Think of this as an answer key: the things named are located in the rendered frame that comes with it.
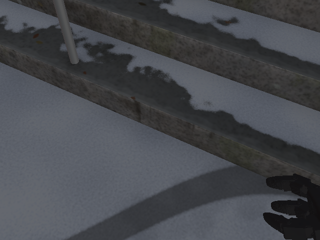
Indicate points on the robot right hand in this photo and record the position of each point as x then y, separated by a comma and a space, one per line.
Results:
307, 223

